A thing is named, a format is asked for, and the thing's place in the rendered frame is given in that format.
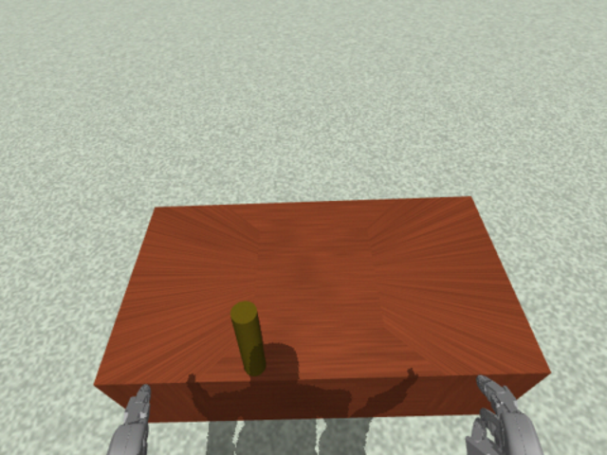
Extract can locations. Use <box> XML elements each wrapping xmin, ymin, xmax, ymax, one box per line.
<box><xmin>230</xmin><ymin>301</ymin><xmax>267</xmax><ymax>376</ymax></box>

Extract right robot hand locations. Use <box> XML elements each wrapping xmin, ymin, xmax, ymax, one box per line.
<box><xmin>466</xmin><ymin>374</ymin><xmax>543</xmax><ymax>455</ymax></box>

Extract left robot hand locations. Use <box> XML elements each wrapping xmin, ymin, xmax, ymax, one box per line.
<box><xmin>106</xmin><ymin>384</ymin><xmax>151</xmax><ymax>455</ymax></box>

